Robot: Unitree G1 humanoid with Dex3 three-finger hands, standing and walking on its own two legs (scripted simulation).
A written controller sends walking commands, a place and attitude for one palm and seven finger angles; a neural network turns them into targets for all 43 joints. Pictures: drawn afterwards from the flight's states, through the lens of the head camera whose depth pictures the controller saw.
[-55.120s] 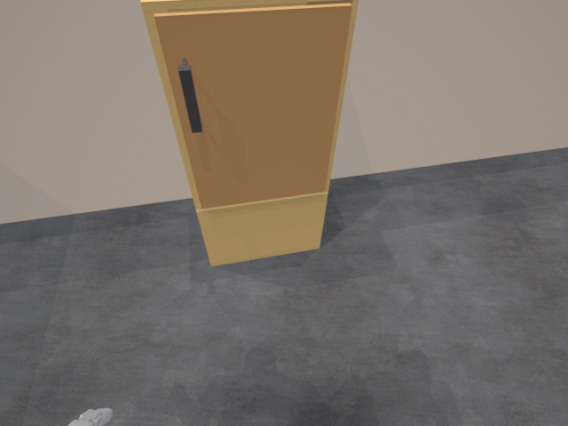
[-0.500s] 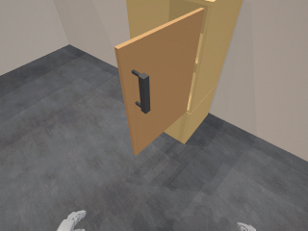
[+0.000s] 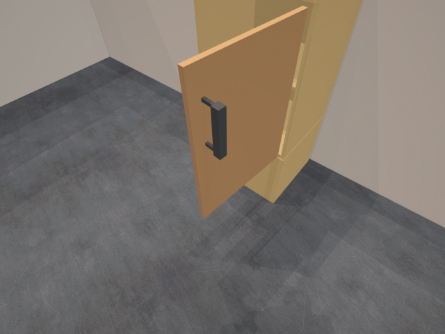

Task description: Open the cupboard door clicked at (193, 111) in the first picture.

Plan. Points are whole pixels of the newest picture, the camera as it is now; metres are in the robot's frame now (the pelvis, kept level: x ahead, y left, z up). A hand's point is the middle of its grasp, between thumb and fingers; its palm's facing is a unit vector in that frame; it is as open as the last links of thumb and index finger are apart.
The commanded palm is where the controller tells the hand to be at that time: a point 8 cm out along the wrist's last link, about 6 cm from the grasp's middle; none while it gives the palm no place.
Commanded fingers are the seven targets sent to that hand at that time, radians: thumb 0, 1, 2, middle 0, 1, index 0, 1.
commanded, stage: let the arm hang, fingers relaxed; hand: left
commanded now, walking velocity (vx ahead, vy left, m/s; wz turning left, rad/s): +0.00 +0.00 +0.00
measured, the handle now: (213, 128) +0.56 +0.06 +0.03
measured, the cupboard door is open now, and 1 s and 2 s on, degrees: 84 84 84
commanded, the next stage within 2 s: look to check the result in 0.36 s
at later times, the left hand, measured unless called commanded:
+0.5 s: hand out of the picture +0.01 +0.16 -0.17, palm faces +0.03 -0.98 -0.20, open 7.3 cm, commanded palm none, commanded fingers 0.00 0.90 0.90 -0.20 -0.30 -0.20 -0.30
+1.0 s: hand out of the picture +0.02 +0.16 -0.17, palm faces +0.02 -0.98 -0.20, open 7.4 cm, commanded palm none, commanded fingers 0.00 0.90 0.90 -0.20 -0.30 -0.20 -0.30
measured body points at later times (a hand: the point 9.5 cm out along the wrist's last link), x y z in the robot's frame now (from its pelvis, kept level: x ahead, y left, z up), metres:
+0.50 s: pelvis +0.01 -0.01 +0.00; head +0.02 -0.02 +0.45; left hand +0.01 +0.21 -0.16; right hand +0.00 -0.22 -0.17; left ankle +0.05 +0.10 -0.74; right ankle -0.02 -0.08 -0.74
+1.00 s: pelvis +0.02 -0.02 +0.00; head +0.04 -0.02 +0.45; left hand +0.02 +0.21 -0.16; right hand +0.03 -0.24 -0.16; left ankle +0.05 +0.10 -0.74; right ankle -0.02 -0.08 -0.74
